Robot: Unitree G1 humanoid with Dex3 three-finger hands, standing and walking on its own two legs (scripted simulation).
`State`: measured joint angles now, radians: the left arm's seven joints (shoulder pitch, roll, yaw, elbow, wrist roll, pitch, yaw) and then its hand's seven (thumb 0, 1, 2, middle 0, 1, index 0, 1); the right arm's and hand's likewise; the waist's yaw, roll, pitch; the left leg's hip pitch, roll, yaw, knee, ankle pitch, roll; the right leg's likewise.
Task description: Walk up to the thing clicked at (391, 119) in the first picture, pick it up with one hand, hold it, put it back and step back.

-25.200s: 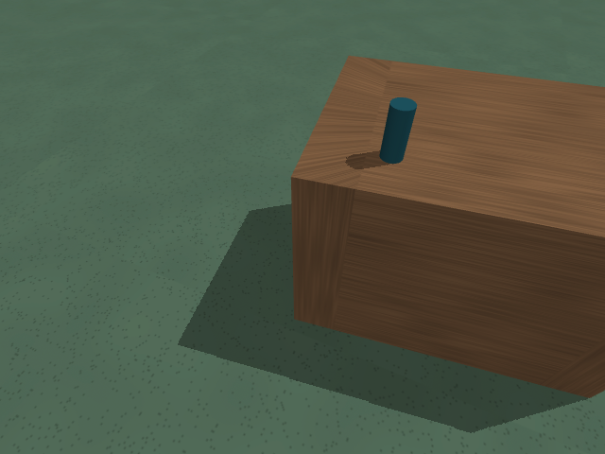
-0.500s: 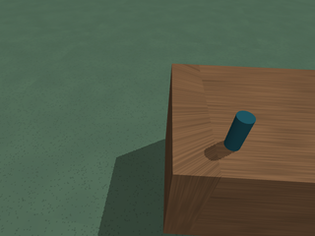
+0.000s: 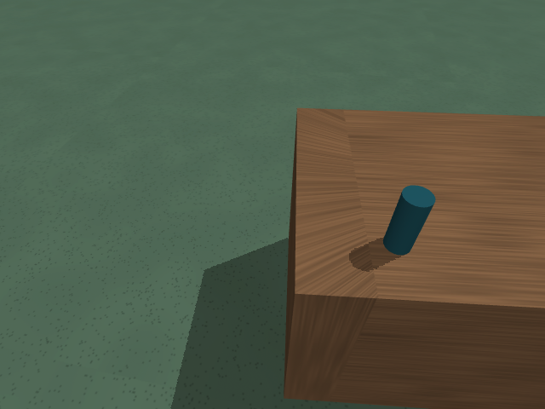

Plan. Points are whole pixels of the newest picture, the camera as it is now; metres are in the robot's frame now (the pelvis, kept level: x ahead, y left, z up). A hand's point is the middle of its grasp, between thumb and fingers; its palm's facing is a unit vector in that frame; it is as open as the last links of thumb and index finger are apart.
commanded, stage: home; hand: right
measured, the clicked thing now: (407, 221) +0.47 -0.26 -0.01
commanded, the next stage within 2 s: stand in 1.04 s
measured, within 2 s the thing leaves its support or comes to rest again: neither
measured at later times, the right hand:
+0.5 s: hand out of the picture +0.06 -0.26 -0.16, palm faces -0.07 +0.93 -0.35, open 17.2 cm
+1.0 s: hand out of the picture +0.08 -0.25 -0.16, palm faces -0.06 +0.94 -0.35, open 17.3 cm
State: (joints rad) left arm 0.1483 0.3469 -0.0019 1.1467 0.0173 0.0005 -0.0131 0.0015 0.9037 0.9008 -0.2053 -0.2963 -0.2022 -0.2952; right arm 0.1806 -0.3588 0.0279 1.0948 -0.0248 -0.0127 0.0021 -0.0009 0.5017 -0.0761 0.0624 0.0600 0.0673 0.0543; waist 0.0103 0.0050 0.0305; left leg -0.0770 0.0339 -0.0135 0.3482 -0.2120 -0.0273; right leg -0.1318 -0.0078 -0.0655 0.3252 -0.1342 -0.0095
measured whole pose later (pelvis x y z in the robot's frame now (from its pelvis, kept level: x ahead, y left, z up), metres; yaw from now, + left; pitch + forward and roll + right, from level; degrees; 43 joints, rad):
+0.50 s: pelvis +0.00 +0.00 +0.00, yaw +0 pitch -3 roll +0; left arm 0.13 0.35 0.00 1.15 0.01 0.00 -0.01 0.00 0.90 0.90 -0.20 -0.30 -0.20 -0.30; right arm 0.16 -0.36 0.02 1.10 -0.02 -0.01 0.00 0.00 0.50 -0.08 0.06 0.06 0.07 0.05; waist 0.01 0.01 0.04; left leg -0.08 0.03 -0.02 0.34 -0.21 -0.03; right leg -0.14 -0.01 -0.07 0.32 -0.14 -0.01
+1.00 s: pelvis +0.01 +0.00 +0.00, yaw +0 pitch -3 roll +0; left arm 0.11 0.34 0.01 1.15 0.01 0.00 -0.01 0.00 0.90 0.90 -0.20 -0.30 -0.20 -0.30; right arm 0.15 -0.36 0.02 1.11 -0.02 -0.01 0.00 0.00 0.51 -0.07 0.06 0.06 0.07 0.05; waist 0.01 0.01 0.04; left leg -0.06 0.03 -0.01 0.32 -0.21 -0.03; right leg -0.13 -0.01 -0.07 0.32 -0.14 -0.01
